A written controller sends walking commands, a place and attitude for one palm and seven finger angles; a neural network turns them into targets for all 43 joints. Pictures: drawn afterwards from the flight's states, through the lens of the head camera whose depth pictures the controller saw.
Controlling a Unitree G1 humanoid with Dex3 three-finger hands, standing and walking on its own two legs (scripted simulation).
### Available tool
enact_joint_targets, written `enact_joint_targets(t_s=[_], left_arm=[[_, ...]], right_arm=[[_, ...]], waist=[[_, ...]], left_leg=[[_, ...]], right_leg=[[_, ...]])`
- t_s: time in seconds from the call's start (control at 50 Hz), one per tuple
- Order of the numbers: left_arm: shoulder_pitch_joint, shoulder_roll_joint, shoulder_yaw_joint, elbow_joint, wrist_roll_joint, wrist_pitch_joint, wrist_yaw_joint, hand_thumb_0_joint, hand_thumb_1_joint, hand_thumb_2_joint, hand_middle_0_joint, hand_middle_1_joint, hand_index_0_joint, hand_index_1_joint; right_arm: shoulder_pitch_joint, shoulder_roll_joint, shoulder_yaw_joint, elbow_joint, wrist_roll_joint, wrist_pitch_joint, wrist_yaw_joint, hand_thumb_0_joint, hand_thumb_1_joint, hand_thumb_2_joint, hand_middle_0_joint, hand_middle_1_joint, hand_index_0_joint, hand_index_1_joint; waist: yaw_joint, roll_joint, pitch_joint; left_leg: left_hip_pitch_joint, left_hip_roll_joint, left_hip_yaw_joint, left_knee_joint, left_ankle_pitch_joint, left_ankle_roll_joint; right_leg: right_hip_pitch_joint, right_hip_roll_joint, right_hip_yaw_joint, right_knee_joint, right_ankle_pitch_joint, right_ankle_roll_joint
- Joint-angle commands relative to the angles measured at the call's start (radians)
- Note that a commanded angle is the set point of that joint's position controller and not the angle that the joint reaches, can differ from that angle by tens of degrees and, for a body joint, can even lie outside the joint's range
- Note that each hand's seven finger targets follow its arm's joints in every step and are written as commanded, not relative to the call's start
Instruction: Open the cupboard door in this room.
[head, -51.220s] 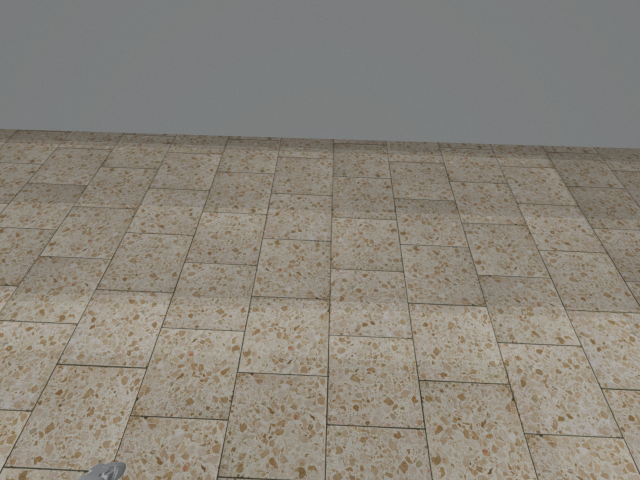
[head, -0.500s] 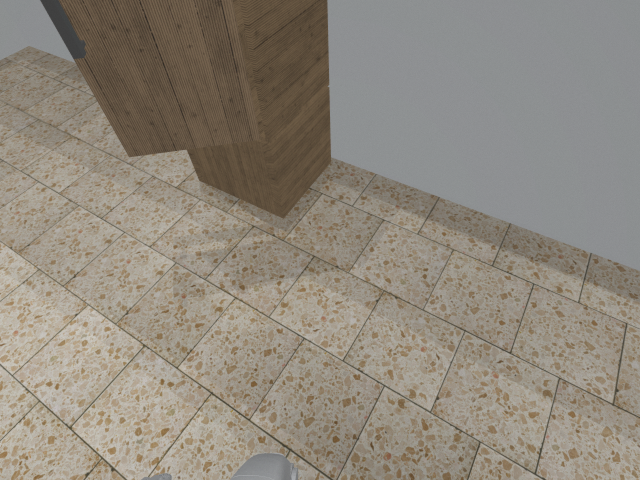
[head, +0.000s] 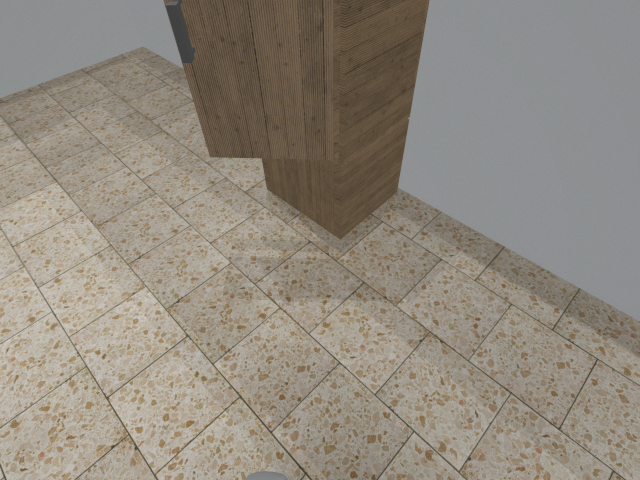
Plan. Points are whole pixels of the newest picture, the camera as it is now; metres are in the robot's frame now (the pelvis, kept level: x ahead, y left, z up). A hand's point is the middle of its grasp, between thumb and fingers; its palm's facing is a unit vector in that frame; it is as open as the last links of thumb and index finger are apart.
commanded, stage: take the last steps up to it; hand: left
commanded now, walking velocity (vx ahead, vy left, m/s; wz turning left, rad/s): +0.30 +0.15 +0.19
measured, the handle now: (183, 30) +1.09 +0.45 +0.08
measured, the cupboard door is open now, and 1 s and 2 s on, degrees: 40 40 40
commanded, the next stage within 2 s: come to a stop and stand still in 1.30 s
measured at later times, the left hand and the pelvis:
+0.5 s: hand out of the picture +0.12 +0.29 -0.17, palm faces +0.16 -0.96 -0.21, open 7.4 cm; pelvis +0.13 +0.10 +0.00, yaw +4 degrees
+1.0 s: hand (152, 372) +0.29 +0.32 -0.15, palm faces +0.15 -0.97 -0.20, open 7.3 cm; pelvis +0.32 +0.14 +0.02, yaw +4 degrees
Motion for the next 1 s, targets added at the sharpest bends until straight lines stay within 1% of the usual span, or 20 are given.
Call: enact_joint_targets(t_s=[0.0, 0.08, 0.18, 0.22, 0.26, 0.28, 0.3, 0.32, 0.36, 0.42, 0.56, 0.62, 0.64, 0.66, 0.68, 0.7, 0.74, 0.8, 0.86, 0.98], left_arm=[[0.059, 0.146, 0.026, -0.012, -0.004, -0.038, 0.013, 0.0, 0.9, 0.9, -0.2, -0.3, -0.2, -0.3], [0.172, 0.158, 0.026, 0.052, -0.002, -0.056, 0.016, 0.0, 0.9, 0.9, -0.2, -0.3, -0.2, -0.3], [0.175, 0.178, 0.027, 0.085, 0.005, -0.046, 0.017, 0.0, 0.9, 0.9, -0.2, -0.3, -0.2, -0.3], [0.14, 0.196, 0.035, 0.081, 0.005, -0.039, 0.015, 0.0, 0.9, 0.9, -0.2, -0.3, -0.2, -0.3], [0.109, 0.181, 0.036, 0.079, 0.001, -0.034, 0.007, 0.0, 0.9, 0.9, -0.2, -0.3, -0.2, -0.3], [0.137, 0.115, 0.027, 0.055, -0.006, -0.026, 0.0, 0.0, 0.9, 0.9, -0.2, -0.3, -0.2, -0.3], [0.093, 0.074, 0.015, 0.008, -0.01, -0.02, -0.003, 0.0, 0.9, 0.9, -0.2, -0.3, -0.2, -0.3], [0.034, 0.056, 0.011, -0.026, -0.006, -0.022, 0.002, 0.0, 0.9, 0.9, -0.2, -0.3, -0.2, -0.3], [0.0, 0.058, 0.01, -0.011, -0.004, -0.011, -0.001, 0.0, 0.9, 0.9, -0.2, -0.3, -0.2, -0.3], [0.049, 0.02, 0.008, 0.024, 0.004, 0.005, -0.012, 0.0, 0.9, 0.9, -0.2, -0.3, -0.2, -0.3], [-0.037, 0.032, 0.011, -0.023, 0.002, 0.009, -0.019, 0.0, 0.9, 0.9, -0.2, -0.3, -0.2, -0.3], [0.022, 0.057, 0.021, -0.007, 0.005, 0.002, -0.017, 0.0, 0.9, 0.9, -0.2, -0.3, -0.2, -0.3], [0.085, 0.087, 0.029, 0.012, 0.008, -0.004, -0.013, 0.0, 0.9, 0.9, -0.2, -0.3, -0.2, -0.3], [0.17, 0.161, 0.042, 0.03, 0.013, -0.018, -0.006, 0.0, 0.9, 0.9, -0.2, -0.3, -0.2, -0.3], [0.225, 0.236, 0.056, 0.037, 0.002, -0.016, 0.001, 0.0, 0.9, 0.9, -0.2, -0.3, -0.2, -0.3], [0.19, 0.209, 0.05, 0.027, -0.005, -0.025, 0.01, 0.0, 0.9, 0.9, -0.2, -0.3, -0.2, -0.3], [0.079, 0.132, 0.026, 0.002, -0.008, -0.039, 0.015, 0.0, 0.9, 0.9, -0.2, -0.3, -0.2, -0.3], [0.069, 0.1, 0.018, 0.014, -0.01, -0.062, 0.011, 0.0, 0.9, 0.9, -0.2, -0.3, -0.2, -0.3], [0.109, 0.107, 0.02, 0.058, -0.006, -0.071, 0.007, 0.0, 0.9, 0.9, -0.2, -0.3, -0.2, -0.3], [0.114, 0.145, 0.023, 0.103, 0.0, -0.053, 0.007, 0.0, 0.9, 0.9, -0.2, -0.3, -0.2, -0.3]], right_arm=[[-0.135, -0.074, -0.022, -0.119, 0.002, -0.027, 0.02, 0.0, -0.9, -0.9, 0.2, 0.3, 0.2, 0.3], [-0.159, -0.022, -0.008, -0.11, 0.009, -0.035, 0.033, 0.0, -0.9, -0.9, 0.2, 0.3, 0.2, 0.3], [-0.211, -0.009, 0.007, -0.134, 0.013, -0.047, 0.044, 0.0, -0.9, -0.9, 0.2, 0.3, 0.2, 0.3], [-0.162, -0.024, 0.006, -0.124, 0.014, -0.058, 0.042, 0.0, -0.9, -0.9, 0.2, 0.3, 0.2, 0.3], [0.053, -0.089, -0.01, -0.058, 0.004, -0.073, 0.023, 0.0, -0.9, -0.9, 0.2, 0.3, 0.2, 0.3], [0.212, -0.204, -0.041, -0.022, -0.011, -0.082, 0.003, 0.0, -0.9, -0.9, 0.2, 0.3, 0.2, 0.3], [0.318, -0.275, -0.059, -0.001, -0.008, -0.077, -0.019, 0.0, -0.9, -0.9, 0.2, 0.3, 0.2, 0.3], [0.287, -0.288, -0.058, 0.004, -0.007, -0.072, -0.024, 0.0, -0.9, -0.9, 0.2, 0.3, 0.2, 0.3], [0.109, -0.176, -0.031, -0.048, -0.002, -0.079, -0.033, 0.0, -0.9, -0.9, 0.2, 0.3, 0.2, 0.3], [0.059, -0.1, -0.01, -0.046, -0.006, -0.101, -0.039, 0.0, -0.9, -0.9, 0.2, 0.3, 0.2, 0.3], [0.074, -0.108, -0.017, -0.015, -0.009, -0.1, -0.024, 0.0, -0.9, -0.9, 0.2, 0.3, 0.2, 0.3], [0.061, -0.103, -0.01, -0.005, -0.005, -0.093, -0.022, 0.0, -0.9, -0.9, 0.2, 0.3, 0.2, 0.3], [0.054, -0.083, -0.006, -0.002, 0.001, -0.094, -0.02, 0.0, -0.9, -0.9, 0.2, 0.3, 0.2, 0.3], [0.056, -0.043, 0.0, -0.019, 0.012, -0.094, -0.011, 0.0, -0.9, -0.9, 0.2, 0.3, 0.2, 0.3], [0.048, -0.042, 0.001, -0.052, 0.006, -0.092, -0.006, 0.0, -0.9, -0.9, 0.2, 0.3, 0.2, 0.3], [0.021, -0.087, -0.01, -0.044, -0.002, -0.09, -0.01, 0.0, -0.9, -0.9, 0.2, 0.3, 0.2, 0.3], [0.006, -0.068, -0.011, -0.026, 0.002, -0.088, -0.007, 0.0, -0.9, -0.9, 0.2, 0.3, 0.2, 0.3], [0.058, -0.014, 0.0, 0.006, 0.001, -0.079, 0.001, 0.0, -0.9, -0.9, 0.2, 0.3, 0.2, 0.3], [0.019, 0.017, 0.001, -0.008, 0.006, -0.077, 0.009, 0.0, -0.9, -0.9, 0.2, 0.3, 0.2, 0.3], [-0.074, 0.01, 0.002, -0.058, 0.008, -0.088, 0.024, 0.0, -0.9, -0.9, 0.2, 0.3, 0.2, 0.3]], waist=[[0.0, -0.204, 0.101], [0.032, -0.152, 0.025], [0.041, -0.228, 0.047], [0.012, -0.23, 0.032], [-0.091, -0.108, -0.057], [-0.149, 0.154, -0.164], [-0.177, 0.296, -0.21], [-0.163, 0.205, -0.155], [-0.084, 0.195, -0.061], [-0.022, 0.095, -0.008], [-0.005, 0.024, 0.019], [0.036, -0.02, 0.016], [0.066, -0.068, 0.008], [0.101, -0.256, -0.003], [0.108, -0.36, -0.008], [0.087, -0.291, 0.019], [0.021, -0.152, 0.042], [-0.009, -0.126, -0.04], [0.005, -0.107, -0.039], [0.016, -0.202, 0.022]], left_leg=[[-0.287, 0.105, -0.016, 0.197, 0.179, -0.039], [-0.27, 0.091, 0.078, -0.001, 0.193, -0.053], [-0.13, 0.08, 0.125, -0.251, 0.186, -0.027], [0.005, 0.051, 0.157, -0.337, 0.159, -0.008], [0.336, 0.017, 0.186, -0.465, 0.186, 0.015], [0.55, 0.21, -0.064, -0.502, 0.14, 0.085], [0.6, 0.384, -0.359, -0.658, 0.077, 0.174], [0.495, 0.435, -0.39, -0.708, -0.056, 0.221], [0.26, 0.38, -0.304, -0.746, -0.168, 0.198], [0.145, 0.308, -0.139, -0.78, 0.026, 0.169], [0.106, 0.289, -0.057, -0.805, 0.006, 0.193], [0.064, 0.233, -0.004, -0.682, -0.021, 0.144], [-0.006, 0.167, 0.05, -0.551, -0.034, 0.102], [-0.156, 0.043, 0.16, -0.285, -0.053, 0.042], [-0.265, 0.007, 0.149, -0.026, -0.191, 0.016], [-0.3, 0.056, 0.042, 0.114, -0.094, 0.012], [-0.285, 0.116, -0.009, 0.143, 0.087, -0.008], [-0.181, 0.127, 0.045, 0.023, 0.168, -0.037], [-0.179, 0.111, 0.096, -0.106, 0.2, -0.052], [-0.057, 0.087, 0.123, -0.338, 0.211, -0.022]], right_leg=[[0.042, -0.302, 0.255, -0.45, -0.021, -0.081], [0.215, -0.281, 0.1, -0.375, 0.376, -0.076], [0.172, -0.302, 0.043, -0.335, 0.387, -0.065], [0.125, -0.298, 0.022, -0.286, 0.385, -0.054], [-0.004, -0.226, -0.054, -0.018, 0.417, -0.016], [-0.193, -0.117, -0.113, 0.27, 0.126, 0.027], [-0.374, -0.002, -0.057, 0.55, -0.282, 0.038], [-0.449, -0.02, 0.042, 0.702, -0.287, -0.002], [-0.464, -0.08, 0.087, 0.751, -0.135, -0.012], [-0.364, -0.091, 0.074, 0.6, -0.031, -0.002], [-0.155, -0.04, 0.03, 0.177, 0.04, 0.003], [0.034, -0.006, 0.01, -0.003, 0.09, 0.004], [0.157, -0.025, 0.059, -0.094, 0.056, -0.007], [0.276, -0.198, 0.324, -0.265, -0.1, -0.076], [0.292, -0.403, 0.631, -0.437, -0.229, -0.188], [0.228, -0.402, 0.665, -0.458, -0.229, -0.214], [0.132, -0.332, 0.457, -0.431, -0.022, -0.174], [0.137, -0.252, 0.214, -0.392, 0.336, -0.137], [0.187, -0.235, 0.154, -0.377, 0.472, -0.137], [0.12, -0.243, 0.122, -0.343, 0.315, -0.11]])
